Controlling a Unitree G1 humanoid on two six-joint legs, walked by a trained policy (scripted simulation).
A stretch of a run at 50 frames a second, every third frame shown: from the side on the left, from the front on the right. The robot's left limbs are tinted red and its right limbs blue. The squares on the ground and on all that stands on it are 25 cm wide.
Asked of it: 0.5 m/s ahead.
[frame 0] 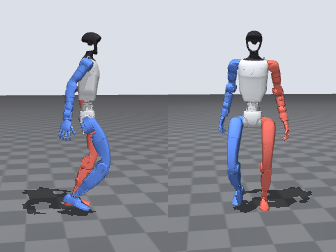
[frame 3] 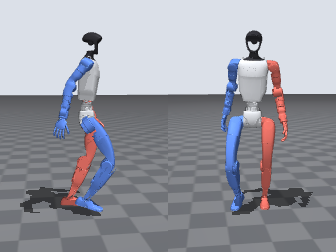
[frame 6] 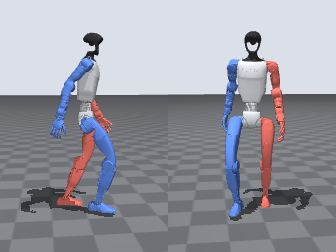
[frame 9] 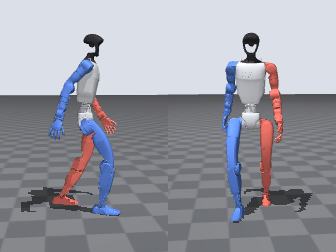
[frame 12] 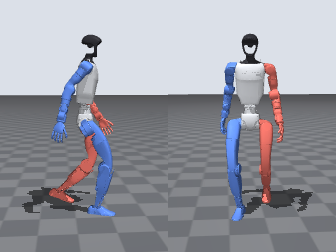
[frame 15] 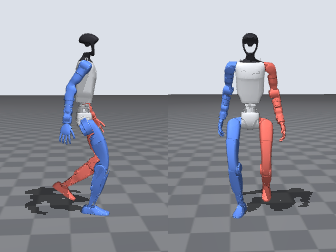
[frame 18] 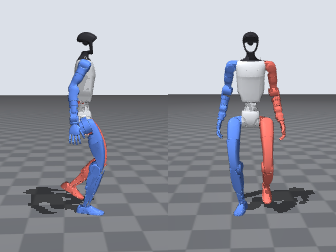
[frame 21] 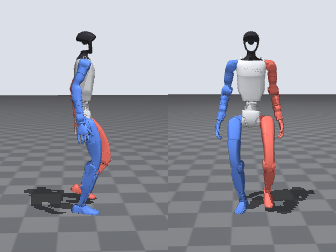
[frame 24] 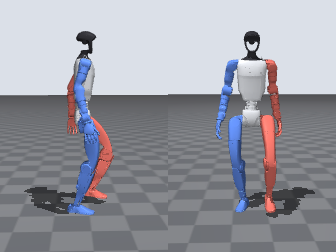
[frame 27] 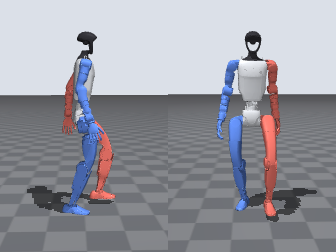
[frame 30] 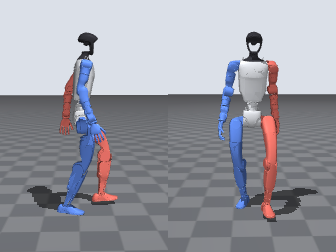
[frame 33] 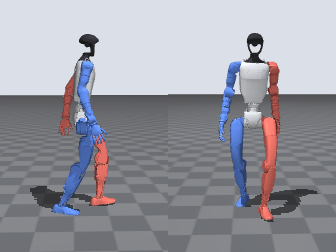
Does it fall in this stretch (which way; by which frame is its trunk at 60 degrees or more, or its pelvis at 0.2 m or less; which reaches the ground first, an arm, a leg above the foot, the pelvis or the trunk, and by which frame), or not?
no
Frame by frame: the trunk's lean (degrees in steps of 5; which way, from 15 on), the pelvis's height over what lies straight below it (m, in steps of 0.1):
0: 5, 0.8
3: 5, 0.8
6: 5, 0.8
9: 5, 0.8
12: 5, 0.7
15: 5, 0.8
18: 5, 0.8
21: 5, 0.8
24: 5, 0.8
27: 5, 0.8
30: 5, 0.8
33: 5, 0.8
